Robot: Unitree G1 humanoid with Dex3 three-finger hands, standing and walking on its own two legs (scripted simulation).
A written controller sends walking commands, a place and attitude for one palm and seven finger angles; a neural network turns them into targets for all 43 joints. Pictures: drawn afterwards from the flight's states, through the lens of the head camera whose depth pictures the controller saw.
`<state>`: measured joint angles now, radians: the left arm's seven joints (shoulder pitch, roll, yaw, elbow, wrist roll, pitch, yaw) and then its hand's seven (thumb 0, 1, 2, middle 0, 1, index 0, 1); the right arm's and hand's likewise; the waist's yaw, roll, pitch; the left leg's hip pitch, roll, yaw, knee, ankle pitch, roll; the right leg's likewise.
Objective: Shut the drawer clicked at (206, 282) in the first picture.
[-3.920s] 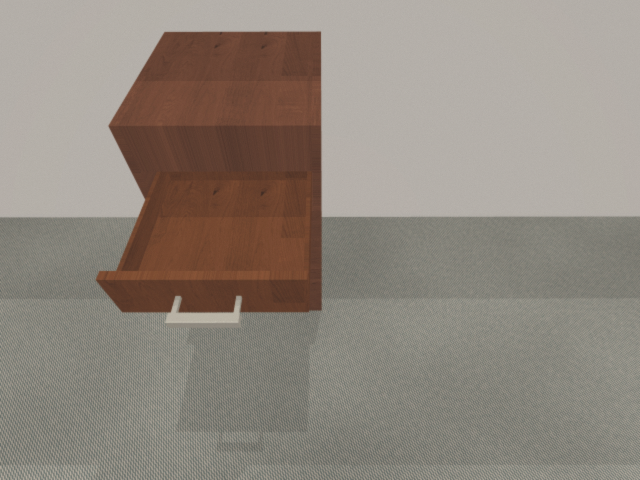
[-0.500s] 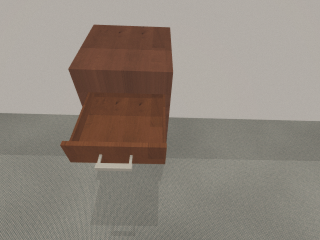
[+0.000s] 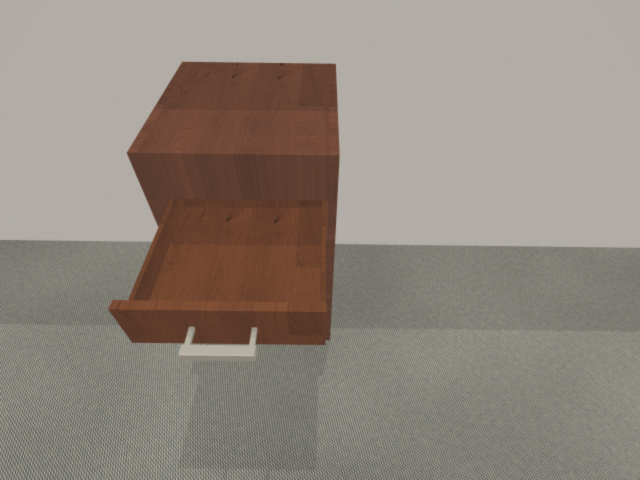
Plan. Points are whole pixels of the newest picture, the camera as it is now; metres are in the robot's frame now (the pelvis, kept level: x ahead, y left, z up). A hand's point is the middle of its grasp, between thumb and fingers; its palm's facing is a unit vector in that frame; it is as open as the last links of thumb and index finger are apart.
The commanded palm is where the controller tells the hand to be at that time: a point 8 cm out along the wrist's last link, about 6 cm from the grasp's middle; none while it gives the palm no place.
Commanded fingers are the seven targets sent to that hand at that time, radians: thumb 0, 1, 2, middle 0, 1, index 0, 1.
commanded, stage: shuffle to correct the standing spot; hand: left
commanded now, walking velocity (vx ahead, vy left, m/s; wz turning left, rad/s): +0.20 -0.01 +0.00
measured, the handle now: (220, 342) +0.38 +0.21 -0.18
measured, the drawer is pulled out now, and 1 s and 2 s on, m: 0.29 0.29 0.29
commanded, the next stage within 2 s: come to a stop and stand still in 0.24 s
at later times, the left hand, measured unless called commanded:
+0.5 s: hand out of the picture +0.16 +0.19 -0.17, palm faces +0.04 -0.97 -0.22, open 7.2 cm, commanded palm none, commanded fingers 0.00 0.90 0.90 -0.20 -0.30 -0.20 -0.30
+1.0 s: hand out of the picture +0.15 +0.20 -0.18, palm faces +0.09 -0.97 -0.22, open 7.3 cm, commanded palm none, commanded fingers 0.00 0.90 0.90 -0.20 -0.30 -0.20 -0.30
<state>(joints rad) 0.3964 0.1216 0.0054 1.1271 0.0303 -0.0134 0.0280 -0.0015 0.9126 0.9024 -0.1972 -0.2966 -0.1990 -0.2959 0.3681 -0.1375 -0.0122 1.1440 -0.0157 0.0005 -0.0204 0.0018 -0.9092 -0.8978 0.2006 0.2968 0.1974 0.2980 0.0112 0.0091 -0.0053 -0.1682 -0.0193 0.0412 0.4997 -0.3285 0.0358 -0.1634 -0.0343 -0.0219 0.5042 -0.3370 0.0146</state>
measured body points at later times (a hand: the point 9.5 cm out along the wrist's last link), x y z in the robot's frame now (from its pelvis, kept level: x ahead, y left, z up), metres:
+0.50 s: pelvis +0.12 +0.00 +0.00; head +0.15 +0.00 +0.45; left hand +0.15 +0.24 -0.15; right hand +0.07 -0.19 -0.16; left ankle +0.03 +0.09 -0.74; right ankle +0.19 -0.12 -0.69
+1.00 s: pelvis +0.10 +0.01 -0.01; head +0.11 +0.02 +0.44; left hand +0.15 +0.25 -0.16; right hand +0.15 -0.22 -0.16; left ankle +0.11 +0.13 -0.74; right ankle +0.18 -0.11 -0.71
